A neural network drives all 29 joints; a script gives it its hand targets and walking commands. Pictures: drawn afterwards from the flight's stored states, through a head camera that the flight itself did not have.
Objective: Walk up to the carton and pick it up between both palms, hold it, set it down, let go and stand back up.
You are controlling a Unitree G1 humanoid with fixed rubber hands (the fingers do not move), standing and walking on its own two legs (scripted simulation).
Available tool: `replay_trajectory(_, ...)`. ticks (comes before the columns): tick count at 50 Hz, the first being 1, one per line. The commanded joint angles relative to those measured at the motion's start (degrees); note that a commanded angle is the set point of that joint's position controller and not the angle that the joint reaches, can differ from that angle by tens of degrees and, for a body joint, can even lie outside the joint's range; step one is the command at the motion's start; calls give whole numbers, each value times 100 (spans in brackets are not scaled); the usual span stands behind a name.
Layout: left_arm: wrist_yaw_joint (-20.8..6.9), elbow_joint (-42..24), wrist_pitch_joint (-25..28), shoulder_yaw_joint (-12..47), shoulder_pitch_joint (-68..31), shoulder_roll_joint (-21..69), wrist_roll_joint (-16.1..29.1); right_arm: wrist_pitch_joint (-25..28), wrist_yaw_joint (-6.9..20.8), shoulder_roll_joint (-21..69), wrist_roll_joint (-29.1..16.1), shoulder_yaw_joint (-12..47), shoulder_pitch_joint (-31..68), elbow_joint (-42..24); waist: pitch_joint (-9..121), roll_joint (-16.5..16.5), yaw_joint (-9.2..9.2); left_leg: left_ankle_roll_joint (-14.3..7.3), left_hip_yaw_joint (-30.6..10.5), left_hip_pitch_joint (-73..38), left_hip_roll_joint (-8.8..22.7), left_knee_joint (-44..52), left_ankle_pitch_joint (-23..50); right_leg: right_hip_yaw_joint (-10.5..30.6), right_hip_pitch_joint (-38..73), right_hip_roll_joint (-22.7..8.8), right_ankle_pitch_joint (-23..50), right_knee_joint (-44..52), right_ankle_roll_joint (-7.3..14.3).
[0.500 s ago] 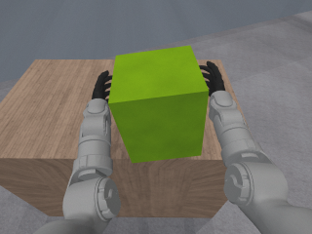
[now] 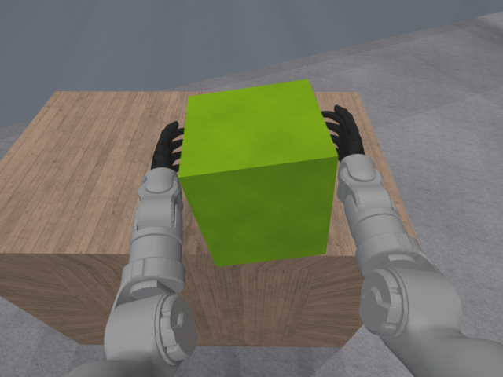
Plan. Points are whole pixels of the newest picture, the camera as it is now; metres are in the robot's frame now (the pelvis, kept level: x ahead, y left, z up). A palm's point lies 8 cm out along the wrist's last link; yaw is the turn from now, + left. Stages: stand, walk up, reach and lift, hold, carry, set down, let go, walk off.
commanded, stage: set down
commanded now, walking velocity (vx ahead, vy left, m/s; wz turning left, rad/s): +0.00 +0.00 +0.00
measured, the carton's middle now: (259, 178) +0.43 +0.01 +0.07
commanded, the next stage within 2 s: none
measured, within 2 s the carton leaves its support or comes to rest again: rests again in 0.94 s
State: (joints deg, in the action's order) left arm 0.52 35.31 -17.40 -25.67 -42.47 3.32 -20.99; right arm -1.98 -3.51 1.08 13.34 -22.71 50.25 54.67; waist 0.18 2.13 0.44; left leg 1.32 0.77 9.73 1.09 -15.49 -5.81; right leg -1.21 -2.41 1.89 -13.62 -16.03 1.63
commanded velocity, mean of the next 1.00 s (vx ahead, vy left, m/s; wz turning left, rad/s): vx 0.00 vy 0.00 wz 0.00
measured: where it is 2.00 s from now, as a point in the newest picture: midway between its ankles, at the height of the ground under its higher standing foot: outside the picture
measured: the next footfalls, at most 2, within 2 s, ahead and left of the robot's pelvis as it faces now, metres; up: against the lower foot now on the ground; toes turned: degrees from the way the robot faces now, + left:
none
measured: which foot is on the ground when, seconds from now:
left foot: down 0.00-1.00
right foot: down 0.00-1.00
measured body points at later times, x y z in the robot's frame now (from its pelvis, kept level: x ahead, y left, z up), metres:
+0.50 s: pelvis +0.00 +0.00 +0.00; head +0.00 +0.01 +0.45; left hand +0.41 +0.16 +0.12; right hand +0.43 -0.14 +0.13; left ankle +0.03 +0.14 -0.75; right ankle -0.06 -0.09 -0.75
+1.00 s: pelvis +0.00 +0.00 +0.00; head +0.01 +0.01 +0.45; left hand +0.41 +0.16 +0.12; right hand +0.42 -0.14 +0.13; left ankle +0.03 +0.14 -0.75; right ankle -0.06 -0.09 -0.75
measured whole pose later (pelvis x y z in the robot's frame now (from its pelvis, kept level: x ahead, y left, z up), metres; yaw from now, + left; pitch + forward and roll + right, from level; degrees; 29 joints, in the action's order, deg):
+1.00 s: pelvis +0.00 +0.00 +0.00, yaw +0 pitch +0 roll +1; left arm -0.5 35.8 -11.6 -29.3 -41.6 5.7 -23.9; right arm 1.0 -0.4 2.0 18.1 -27.2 48.5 54.2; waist 0.2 2.5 0.4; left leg 1.2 1.4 9.7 1.1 -14.8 -5.4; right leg -1.2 -3.0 1.7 -13.4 -16.1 1.6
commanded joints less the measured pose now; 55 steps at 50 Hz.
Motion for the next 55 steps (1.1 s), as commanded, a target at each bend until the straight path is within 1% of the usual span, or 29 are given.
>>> replay_trajectory(1,-539,-89,592,1294,-3691,2595,201,614,982,2837,189,931,3315,-729,3147,64,-237,-73,695,-1756,-48,-441,2096,-423,-240,-203,3647,-304,-780)
replay_trajectory(2,-541,-62,603,1235,-3695,2609,178,608,988,2823,237,856,3269,-696,3101,66,-204,-86,701,-1696,-58,-390,1970,-431,-186,-218,3589,-304,-781)
replay_trajectory(3,-538,-86,609,1179,-3653,2558,168,598,1003,2856,217,877,3243,-677,3079,111,-285,-107,723,-1660,-61,-378,1898,-413,-155,-222,3558,-312,-792)
replay_trajectory(4,-541,-90,634,1212,-3627,2577,164,607,1002,2852,237,884,3209,-693,3031,106,-240,-104,712,-1578,-79,-369,1842,-390,-91,-249,3670,-327,-803)
replay_trajectory(5,-544,-76,657,1202,-3627,2583,161,634,1009,2869,262,873,3259,-738,3062,107,-260,-107,731,-1549,-76,-353,1827,-408,-47,-228,3645,-342,-801)
replay_trajectory(7,-545,-82,652,1219,-3594,2608,151,631,1015,2829,313,796,3162,-710,3029,62,-216,-95,718,-1566,-65,-341,1803,-422,-95,-236,3570,-324,-797)
replay_trajectory(9,-570,-30,668,1152,-3588,2555,127,615,1017,2837,344,761,3095,-658,2942,115,-192,-125,737,-1528,-77,-316,1698,-409,-101,-245,3566,-327,-822)
replay_trajectory(14,-560,-43,740,1156,-3486,2584,82,661,1056,2843,409,730,3033,-683,2966,97,-197,-114,741,-1544,-72,-332,1757,-414,-128,-238,3583,-345,-798)
replay_trajectory(15,-574,31,728,1066,-3389,2544,85,656,1062,2856,383,774,3016,-713,2887,138,-254,-156,762,-1480,-79,-314,1716,-387,-91,-254,3570,-329,-818)
replay_trajectory(17,-586,20,719,1040,-3324,2527,30,634,1060,2842,375,769,2945,-671,2803,130,-251,-146,773,-1395,-88,-282,1673,-391,-5,-251,3627,-374,-812)
replay_trajectory(18,-581,-18,740,1087,-3369,2555,46,657,1074,2823,402,716,2944,-684,2879,88,-207,-128,766,-1431,-77,-265,1617,-410,-36,-251,3512,-348,-802)
replay_trajectory(19,-584,45,741,1003,-3290,2536,-24,642,1084,2811,405,710,2897,-640,2755,97,-256,-145,771,-1446,-72,-253,1602,-398,-69,-248,3421,-313,-805)
replay_trajectory(22,-616,138,756,931,-3251,2466,-12,633,1085,2816,499,661,2836,-712,2649,218,-240,-199,787,-1290,-83,-187,1375,-369,14,-269,3391,-318,-847)
replay_trajectory(25,-608,87,803,956,-3258,2485,-28,682,1100,2825,545,645,2846,-776,2769,147,-244,-189,793,-1305,-82,-201,1453,-383,-11,-273,3463,-350,-831)
replay_trajectory(27,-640,255,813,830,-3173,2447,-83,653,1101,2806,588,576,2773,-734,2533,190,-259,-223,819,-1203,-96,-138,1268,-356,30,-292,3346,-311,-855)
replay_trajectory(30,-632,190,806,818,-3078,2462,-114,637,1122,2798,612,530,2687,-743,2484,152,-218,-228,806,-1226,-87,-115,1245,-358,19,-297,3298,-314,-847)
replay_trajectory(31,-649,246,803,782,-3001,2443,-117,641,1118,2793,627,535,2653,-749,2422,241,-219,-238,805,-1268,-92,-126,1292,-366,-13,-280,3298,-292,-851)
replay_trajectory(33,-640,239,845,822,-2997,2457,-125,681,1124,2811,649,547,2661,-832,2543,193,-229,-225,825,-1223,-96,-141,1296,-360,34,-284,3374,-317,-849)
replay_trajectory(34,-647,241,867,753,-2955,2441,-152,652,1124,2850,678,556,2570,-762,2491,291,-243,-269,825,-1166,-102,-122,1227,-337,70,-306,3388,-313,-867)
replay_trajectory(35,-642,221,865,776,-2970,2456,-140,659,1144,2812,696,512,2600,-802,2468,227,-224,-240,818,-1189,-94,-90,1199,-374,43,-283,3234,-305,-848)
replay_trajectory(39,-667,271,856,715,-2872,2420,-189,632,1137,2796,722,477,2459,-776,2286,202,-190,-252,844,-1171,-107,-104,1211,-344,4,-292,3263,-285,-855)
replay_trajectory(41,-666,302,880,687,-2770,2408,-207,640,1146,2801,744,452,2424,-828,2311,216,-194,-271,835,-1166,-98,-85,1178,-336,18,-288,3282,-290,-858)
replay_trajectory(42,-676,304,900,616,-2796,2375,-216,635,1147,2839,755,492,2432,-820,2296,287,-262,-296,860,-1099,-105,-88,1166,-320,81,-299,3337,-308,-872)
replay_trajectory(43,-672,279,893,608,-2764,2375,-217,636,1161,2824,742,514,2405,-865,2274,234,-274,-288,868,-1071,-105,-63,1145,-315,119,-296,3307,-322,-871)
replay_trajectory(46,-686,305,914,607,-2697,2353,-238,615,1152,2805,794,438,2355,-850,2219,294,-214,-303,858,-1035,-115,-43,1062,-313,73,-302,3238,-291,-877)
replay_trajectory(50,-698,377,910,549,-2618,2318,-291,611,1185,2757,794,448,2309,-911,2188,220,-265,-305,844,-1084,-92,-36,1093,-312,-38,-296,3113,-266,-861)
replay_trajectory(52,-674,383,928,559,-2537,2109,-245,629,1157,2483,755,432,2266,-935,2228,260,-250,-308,878,-1051,-118,-58,1127,-282,-1,-294,3249,-290,-855)
replay_trajectory(54,-615,653,931,237,-2550,1338,-259,580,1117,1626,693,242,2175,-825,2062,280,-325,-315,924,-1017,-113,-10,1046,-233,-54,-273,3022,-263,-856)
replay_trajectory(55,-619,555,993,229,-2589,1552,-322,568,1109,1917,802,199,2172,-903,1987,338,-284,-354,900,-989,-123,18,912,-237,-78,-281,2948,-233,-875)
